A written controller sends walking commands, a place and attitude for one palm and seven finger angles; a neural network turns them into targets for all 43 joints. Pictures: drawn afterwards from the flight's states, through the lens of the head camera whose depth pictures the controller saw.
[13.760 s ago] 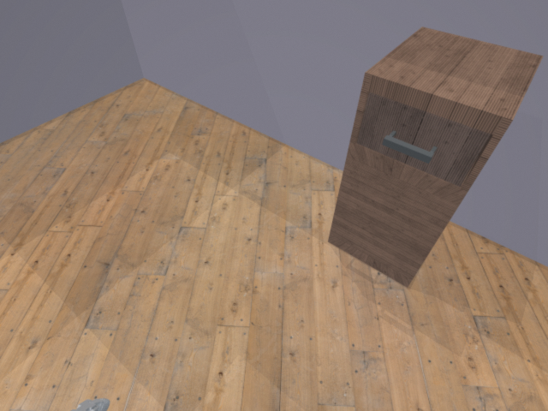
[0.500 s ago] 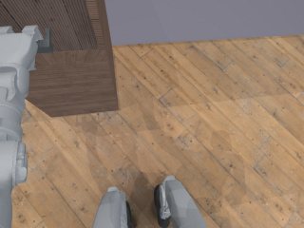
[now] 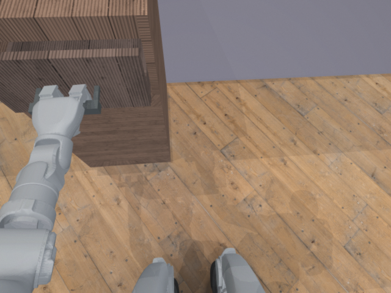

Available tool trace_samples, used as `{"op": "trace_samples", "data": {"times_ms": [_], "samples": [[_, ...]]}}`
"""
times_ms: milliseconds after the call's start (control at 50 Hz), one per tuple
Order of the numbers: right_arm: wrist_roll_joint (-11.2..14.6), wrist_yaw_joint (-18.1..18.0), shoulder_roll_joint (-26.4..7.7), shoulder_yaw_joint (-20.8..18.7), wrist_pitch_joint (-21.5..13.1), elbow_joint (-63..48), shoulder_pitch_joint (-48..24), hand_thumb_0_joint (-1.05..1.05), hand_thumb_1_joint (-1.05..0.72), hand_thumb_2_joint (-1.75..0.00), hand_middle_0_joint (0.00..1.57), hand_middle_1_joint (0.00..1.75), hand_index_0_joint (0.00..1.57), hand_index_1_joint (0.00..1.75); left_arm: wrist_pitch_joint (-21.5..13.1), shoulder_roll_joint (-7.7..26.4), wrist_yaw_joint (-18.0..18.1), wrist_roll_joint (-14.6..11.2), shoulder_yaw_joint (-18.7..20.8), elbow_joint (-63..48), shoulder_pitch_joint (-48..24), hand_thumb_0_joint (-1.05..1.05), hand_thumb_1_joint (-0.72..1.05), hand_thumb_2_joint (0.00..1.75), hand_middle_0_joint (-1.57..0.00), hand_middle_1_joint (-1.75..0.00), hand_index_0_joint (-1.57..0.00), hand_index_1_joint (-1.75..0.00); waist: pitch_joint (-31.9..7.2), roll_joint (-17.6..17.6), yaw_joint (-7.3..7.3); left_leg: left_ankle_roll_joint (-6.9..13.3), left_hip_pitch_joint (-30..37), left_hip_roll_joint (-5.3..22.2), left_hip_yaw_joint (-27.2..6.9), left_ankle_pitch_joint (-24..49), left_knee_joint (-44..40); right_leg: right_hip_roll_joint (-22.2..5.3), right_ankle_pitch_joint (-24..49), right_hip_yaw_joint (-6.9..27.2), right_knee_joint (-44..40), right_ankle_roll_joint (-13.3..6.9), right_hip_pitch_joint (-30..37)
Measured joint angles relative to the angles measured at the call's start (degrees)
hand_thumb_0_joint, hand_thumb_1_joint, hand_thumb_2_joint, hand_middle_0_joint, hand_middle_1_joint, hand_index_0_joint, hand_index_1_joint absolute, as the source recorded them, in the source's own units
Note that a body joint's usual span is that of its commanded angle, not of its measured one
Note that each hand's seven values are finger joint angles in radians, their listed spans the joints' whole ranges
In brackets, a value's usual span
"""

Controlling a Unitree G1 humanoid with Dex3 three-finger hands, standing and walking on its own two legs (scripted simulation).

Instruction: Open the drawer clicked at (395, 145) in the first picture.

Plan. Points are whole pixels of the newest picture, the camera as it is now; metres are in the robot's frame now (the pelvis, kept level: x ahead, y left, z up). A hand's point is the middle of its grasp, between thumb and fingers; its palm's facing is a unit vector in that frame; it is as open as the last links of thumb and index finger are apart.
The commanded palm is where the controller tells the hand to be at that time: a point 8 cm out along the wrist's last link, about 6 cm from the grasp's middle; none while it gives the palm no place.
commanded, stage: pull the drawer open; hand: left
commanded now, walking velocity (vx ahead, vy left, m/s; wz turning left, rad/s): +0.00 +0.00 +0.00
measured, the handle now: (67, 100) +0.51 +0.28 -0.02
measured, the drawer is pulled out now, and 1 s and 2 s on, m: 0.04 0.06 0.12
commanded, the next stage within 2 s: none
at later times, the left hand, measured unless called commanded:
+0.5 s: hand (70, 134) +0.44 +0.27 -0.04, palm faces -0.07 -0.01 -1.00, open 5.4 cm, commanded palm +0.44 +0.25 +0.01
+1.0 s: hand (70, 134) +0.44 +0.27 -0.04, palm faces -0.08 +0.00 -1.00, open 5.5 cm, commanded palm +0.43 +0.26 +0.01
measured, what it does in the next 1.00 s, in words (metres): shifts its weight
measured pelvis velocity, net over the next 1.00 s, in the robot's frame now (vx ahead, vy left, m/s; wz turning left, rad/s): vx -0.06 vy -0.01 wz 0.01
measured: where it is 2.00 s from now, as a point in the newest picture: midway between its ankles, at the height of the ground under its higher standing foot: outside the picture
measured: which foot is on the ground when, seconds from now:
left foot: down 0.00-1.00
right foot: down 0.00-1.00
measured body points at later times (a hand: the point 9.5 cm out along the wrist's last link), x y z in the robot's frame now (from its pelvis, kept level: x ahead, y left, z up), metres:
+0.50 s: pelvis -0.01 -0.01 -0.01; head +0.14 +0.00 +0.42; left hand +0.44 +0.27 +0.01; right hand +0.05 -0.28 -0.14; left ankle -0.05 +0.08 -0.65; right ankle +0.01 -0.13 -0.65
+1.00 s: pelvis -0.06 -0.01 -0.03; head +0.11 +0.00 +0.39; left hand +0.44 +0.27 +0.01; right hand -0.06 -0.30 -0.15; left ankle -0.05 +0.08 -0.65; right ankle +0.01 -0.13 -0.65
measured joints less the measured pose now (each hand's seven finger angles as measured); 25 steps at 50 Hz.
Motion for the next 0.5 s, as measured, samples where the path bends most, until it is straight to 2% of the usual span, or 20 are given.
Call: {"op": "trace_samples", "data": {"times_ms": [220, 340, 420, 500], "samples": [[0.1, 0.1, 0.1, -0.6, 0.4, -1.5, -2.0, 0.0, -0.91, -0.9, 0.2, 0.3, 0.21, 0.3, 0.4, -2.8, 1.5, -0.3, 0.4, -6.2, 8.7, 0.01, 0.73, 0.78, -0.29, -1.35, -0.38, -1.35, -0.5, -0.4, 1.54, -0.3, 3.6, -0.5, 0.3, 0.9, -1.9, 0.2, 0.0, 1.4, -1.7, 0.1, 3.2], [-0.7, -0.7, -0.2, -0.4, -0.1, 0.3, -2.8, 0.0, -0.91, -0.9, 0.2, 0.3, 0.21, 0.3, -0.6, -2.3, 3.3, 2.1, -0.9, -0.6, 3.6, -0.01, 0.73, 0.81, -0.33, -1.35, -0.39, -1.35, -1.2, -0.4, 1.6, -0.5, 1.5, -1.2, -1.3, -0.6, 0.5, -0.4, -1.4, 0.0, 1.1, 0.0, 1.3], [-0.7, -0.9, 0.0, -0.6, -0.1, 0.6, -3.4, 0.0, -0.91, -0.9, 0.2, 0.3, 0.21, 0.3, 0.4, -1.7, 3.0, 1.9, -1.3, 1.9, 0.3, -0.02, 0.73, 0.84, -0.36, -1.35, -0.4, -1.35, -0.6, -0.1, 1.21, -0.7, -0.4, -1.3, -1.9, -0.5, 2.0, -0.6, -1.3, -0.5, 2.4, -0.2, -0.2], [-0.5, -1.3, 0.1, -0.1, -0.2, 0.7, -3.1, 0.0, -0.91, -0.9, 0.2, 0.3, 0.21, 0.3, 0.9, -0.3, 1.1, 1.4, -1.3, 4.6, -2.3, -0.02, 0.72, 0.84, -0.36, -1.35, -0.41, -1.35, -0.3, 0.1, 0.39, -0.7, -1.3, -1.2, -2.1, -0.2, 2.2, -0.5, -0.4, -0.7, 2.7, -0.4, -1.3]]}}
